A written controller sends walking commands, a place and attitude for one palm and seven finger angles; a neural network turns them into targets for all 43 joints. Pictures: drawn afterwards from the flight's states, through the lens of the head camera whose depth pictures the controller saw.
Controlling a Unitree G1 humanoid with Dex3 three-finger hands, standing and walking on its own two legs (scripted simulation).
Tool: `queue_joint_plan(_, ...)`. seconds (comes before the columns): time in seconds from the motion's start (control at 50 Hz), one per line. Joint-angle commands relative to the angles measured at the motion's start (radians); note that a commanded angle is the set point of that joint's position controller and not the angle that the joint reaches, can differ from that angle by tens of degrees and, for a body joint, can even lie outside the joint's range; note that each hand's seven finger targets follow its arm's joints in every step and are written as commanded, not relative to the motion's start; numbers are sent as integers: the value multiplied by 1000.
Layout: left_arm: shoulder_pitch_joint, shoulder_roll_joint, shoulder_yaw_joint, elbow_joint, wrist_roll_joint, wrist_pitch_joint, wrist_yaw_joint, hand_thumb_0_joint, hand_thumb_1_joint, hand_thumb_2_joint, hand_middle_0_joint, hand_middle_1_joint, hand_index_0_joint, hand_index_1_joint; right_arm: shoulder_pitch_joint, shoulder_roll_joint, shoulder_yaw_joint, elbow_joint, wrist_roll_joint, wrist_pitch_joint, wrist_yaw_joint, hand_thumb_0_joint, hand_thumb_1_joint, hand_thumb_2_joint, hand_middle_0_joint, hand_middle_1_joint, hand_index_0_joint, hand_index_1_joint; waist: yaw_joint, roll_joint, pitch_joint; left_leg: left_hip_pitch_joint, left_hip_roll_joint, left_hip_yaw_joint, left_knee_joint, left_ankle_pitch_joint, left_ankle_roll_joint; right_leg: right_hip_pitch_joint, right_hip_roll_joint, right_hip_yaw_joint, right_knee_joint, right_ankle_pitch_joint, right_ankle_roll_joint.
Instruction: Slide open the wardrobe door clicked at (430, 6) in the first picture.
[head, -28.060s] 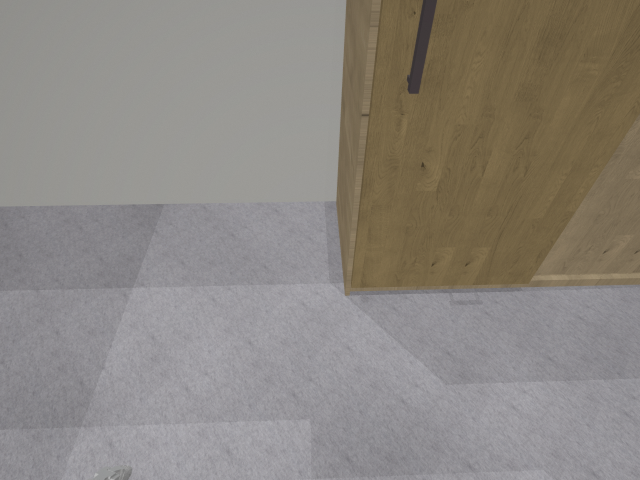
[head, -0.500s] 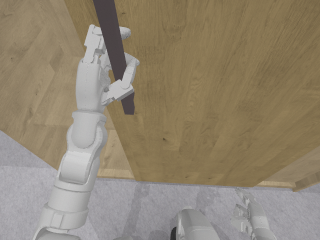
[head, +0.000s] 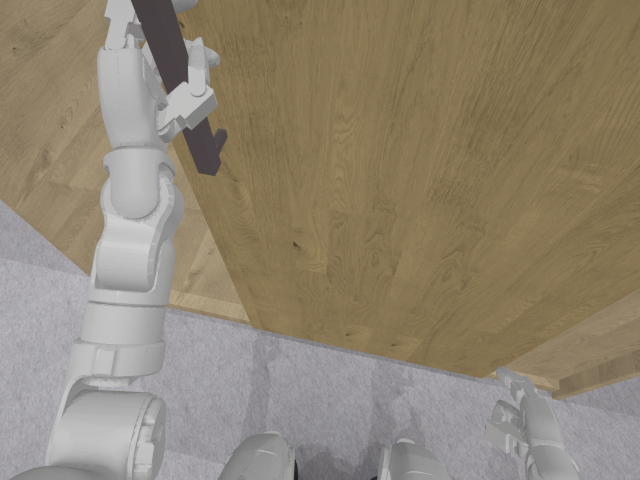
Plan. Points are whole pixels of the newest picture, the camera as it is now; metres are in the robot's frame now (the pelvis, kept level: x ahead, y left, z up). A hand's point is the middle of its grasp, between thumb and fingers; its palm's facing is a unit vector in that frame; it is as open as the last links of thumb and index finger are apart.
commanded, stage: stop walking and hold the door there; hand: left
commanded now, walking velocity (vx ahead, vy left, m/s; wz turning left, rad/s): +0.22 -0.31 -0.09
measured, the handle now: (179, 40) +0.44 +0.21 +0.25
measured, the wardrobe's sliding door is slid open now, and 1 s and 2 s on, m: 0.45 0.45 0.45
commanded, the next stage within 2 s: none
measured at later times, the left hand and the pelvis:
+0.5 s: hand (194, 85) +0.41 +0.19 +0.23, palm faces +0.59 -0.73 -0.34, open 6.2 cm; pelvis +0.03 -0.14 +0.01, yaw -4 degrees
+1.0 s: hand (199, 85) +0.40 +0.18 +0.23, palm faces +0.45 -0.88 -0.17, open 6.0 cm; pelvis -0.05 -0.10 +0.02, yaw -11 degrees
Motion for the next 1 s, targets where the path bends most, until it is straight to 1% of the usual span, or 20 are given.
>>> queue_joint_plan(0.0,-573,-74,-279,-409,-6,-159,-120,0,900,900,-450,-1400,-450,-1400,-71,-77,-6,-142,6,-60,35,0,-900,-900,200,300,200,300,-146,160,-528,510,459,-425,-315,466,150,-306,-61,154,370,-11,5)
queue_joint_plan(0.08,-487,-58,-256,-356,-4,-115,-135,0,900,900,-450,-1400,-450,-1400,-24,-86,-14,-147,0,-49,41,0,-900,-900,200,300,200,300,-137,245,-474,502,330,-143,-290,669,70,-308,-24,50,280,74,40)
queue_joint_plan(0.1,-232,505,325,-3,29,-105,-77,0,900,900,-450,-1400,-450,-1400,40,-130,-27,-88,-2,-18,6,0,-900,-900,200,300,200,300,-108,266,-512,509,303,-84,-295,726,72,-305,0,12,256,64,61)
queue_joint_plan(0.16,-270,300,110,-183,0,-120,-114,0,900,900,-450,-1400,-450,-1400,8,-97,1,-156,-7,-26,0,0,-900,-900,200,300,200,300,-123,393,-520,478,239,3,-263,747,82,-154,32,-65,-38,95,63)
queue_joint_plan(0.24,-113,444,254,-46,-4,-132,-93,0,900,900,-450,-1400,-450,-1400,32,-105,24,-161,10,-69,-11,0,-900,-900,200,300,200,300,-112,356,-479,325,178,73,-161,543,12,175,97,-131,-403,257,65)
queue_joint_plan(0.28,-82,596,376,22,19,-146,-77,0,900,900,-450,-1400,-450,-1400,32,-76,32,-145,19,-64,-17,0,-900,-900,200,300,200,300,-100,38,-515,165,83,48,72,170,-26,395,-63,50,-535,577,33)
queue_joint_plan(0.3,-35,714,471,77,30,-145,-69,0,900,900,-450,-1400,-450,-1400,1,-51,42,-161,13,-56,-32,0,-900,-900,200,300,200,300,-80,-235,-520,-108,-44,1,287,-271,-45,524,-276,357,-534,918,-44)
queue_joint_plan(0.34,-1,796,568,185,34,-121,-61,0,900,900,-450,-1400,-450,-1400,-2,-75,52,-127,-6,-53,-51,0,-900,-900,200,300,200,300,-84,-112,-433,-142,-17,-158,426,-283,-46,386,-394,420,-590,945,-80)
queue_joint_plan(0.36,-24,865,649,162,19,-137,-53,0,900,900,-450,-1400,-450,-1400,30,-113,35,-106,6,-61,-44,0,-900,-900,200,300,200,300,-73,-262,-505,-189,-34,-200,510,-271,-60,444,-369,457,-559,892,-77)
queue_joint_plan(0.38,-44,758,586,150,1,-148,-56,0,900,900,-450,-1400,-450,-1400,4,-119,26,-99,9,-68,-41,0,-900,-900,200,300,200,300,-79,-309,-519,-197,-46,-242,552,-214,-64,477,-345,378,-520,872,-66)
queue_joint_plan(0.44,42,819,674,354,11,-166,-49,0,900,900,-450,-1400,-450,-1400,-3,-142,23,-59,2,-64,-35,0,-900,-900,200,300,200,300,-76,-259,-542,-217,-67,-213,543,-106,-71,483,-301,224,-497,868,-64)
queue_joint_plan(0.52,-68,825,611,351,11,-189,-64,0,900,900,-450,-1400,-450,-1400,13,-169,12,-35,7,-77,-26,0,-900,-900,200,300,200,300,-79,-109,-504,-173,-75,-191,485,-70,-70,362,-334,283,-583,622,-80)
queue_joint_plan(0.62,-177,863,595,362,26,-208,-63,0,900,900,-450,-1400,-450,-1400,74,-192,3,-31,0,-102,-33,0,-900,-900,200,300,200,300,-84,-132,-487,-23,-74,-131,188,-121,-44,263,-309,282,-659,330,-81)
queue_joint_plan(0.7,-222,862,585,390,47,-232,-60,0,900,900,-450,-1400,-450,-1400,114,-187,8,-40,-8,-112,-38,0,-900,-900,200,300,200,300,-81,-145,-513,106,-98,-78,-97,-126,-21,240,-252,255,-698,171,-66)
queue_joint_plan(0.74,-250,833,543,372,49,-252,-66,0,900,900,-450,-1400,-450,-1400,131,-195,8,-38,-8,-102,-41,0,-900,-900,200,300,200,300,-100,-27,-510,207,-101,-51,-310,-4,-12,235,-172,188,-662,141,-23)
queue_joint_plan(0.76,-263,822,535,369,45,-264,-72,0,900,900,-450,-1400,-450,-1400,133,-208,3,-52,-11,-96,-44,0,-900,-900,200,300,200,300,-101,50,-484,204,-40,-105,-386,-16,11,214,-114,148,-595,120,6)
queue_joint_plan(0.8,-331,808,518,347,29,-266,-78,0,900,900,-450,-1400,-450,-1400,106,-239,11,-87,1,-85,-41,0,-900,-900,200,300,200,300,-75,310,-388,32,217,-377,-494,43,126,161,51,8,-287,38,50)
queue_joint_plan(0.84,-344,802,491,394,47,-253,-75,0,900,900,-450,-1400,-450,-1400,99,-178,16,-78,-9,-80,-53,0,-900,-900,200,300,200,300,-76,348,-371,-35,233,-333,-487,231,170,131,46,80,-35,-12,32)
queue_joint_plan(0.9,-375,764,446,424,50,-222,-79,0,900,900,-450,-1400,-450,-1400,162,-201,15,-52,5,-99,-60,0,-900,-900,200,300,200,300,-88,274,-433,176,144,-167,-290,521,93,102,46,25,-255,59,39)
queue_joint_plan(0.98,-337,770,434,531,69,-203,-84,0,900,900,-450,-1400,-450,-1400,183,-210,23,-51,-2,-98,-62,0,-900,-900,200,300,200,300,-110,136,-489,93,101,-143,-150,447,6,360,-16,61,-533,396,15)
